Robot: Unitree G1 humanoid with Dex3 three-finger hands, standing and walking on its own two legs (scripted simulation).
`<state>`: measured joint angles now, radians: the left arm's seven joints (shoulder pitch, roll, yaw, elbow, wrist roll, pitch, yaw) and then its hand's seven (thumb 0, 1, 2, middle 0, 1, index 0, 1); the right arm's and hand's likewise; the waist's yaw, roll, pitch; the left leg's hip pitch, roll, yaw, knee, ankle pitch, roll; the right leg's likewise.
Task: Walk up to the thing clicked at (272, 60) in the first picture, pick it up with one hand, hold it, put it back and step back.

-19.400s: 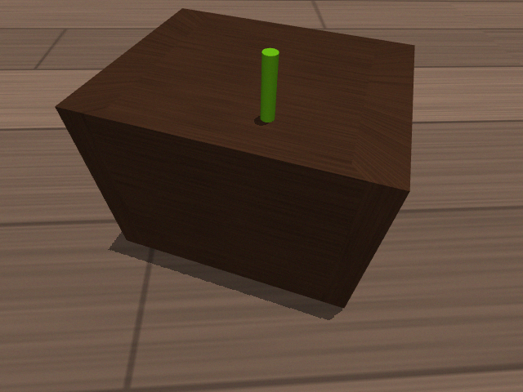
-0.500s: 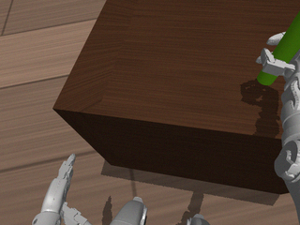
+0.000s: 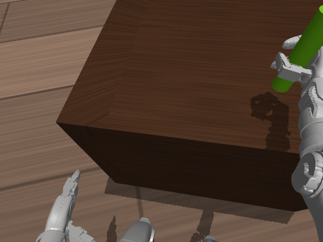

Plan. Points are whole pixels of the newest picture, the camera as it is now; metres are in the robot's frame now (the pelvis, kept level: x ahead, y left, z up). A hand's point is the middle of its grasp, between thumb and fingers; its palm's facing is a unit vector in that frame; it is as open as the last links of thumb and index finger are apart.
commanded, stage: lift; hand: right
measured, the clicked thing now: (301, 55) +0.53 -0.19 +0.15
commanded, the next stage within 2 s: hold in 1.40 s
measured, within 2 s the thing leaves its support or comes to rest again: neither
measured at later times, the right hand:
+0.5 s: hand (306, 59) +0.48 -0.18 +0.18, palm faces +0.11 +0.99 +0.00, open 5.1 cm
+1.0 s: hand out of the picture +0.39 -0.17 +0.23, palm faces +0.11 +0.99 -0.01, open 5.1 cm
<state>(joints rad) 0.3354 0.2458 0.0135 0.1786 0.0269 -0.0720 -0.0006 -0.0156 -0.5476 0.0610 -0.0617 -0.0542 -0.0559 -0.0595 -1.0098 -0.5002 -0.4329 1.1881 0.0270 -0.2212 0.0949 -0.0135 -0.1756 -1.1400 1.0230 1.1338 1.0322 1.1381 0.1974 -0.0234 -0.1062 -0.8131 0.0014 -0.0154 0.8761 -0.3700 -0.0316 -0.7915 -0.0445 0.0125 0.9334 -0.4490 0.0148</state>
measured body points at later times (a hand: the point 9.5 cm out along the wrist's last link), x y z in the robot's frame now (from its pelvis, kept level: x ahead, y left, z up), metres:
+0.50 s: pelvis +0.01 +0.00 +0.02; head +0.05 +0.00 +0.47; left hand +0.16 +0.25 -0.03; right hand +0.46 -0.23 +0.19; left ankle +0.02 +0.14 -0.69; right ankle -0.01 -0.13 -0.69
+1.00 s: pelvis +0.00 +0.00 +0.04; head +0.00 +0.03 +0.49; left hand +0.17 +0.26 -0.03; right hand +0.37 -0.23 +0.23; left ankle +0.02 +0.14 -0.69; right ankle -0.01 -0.13 -0.69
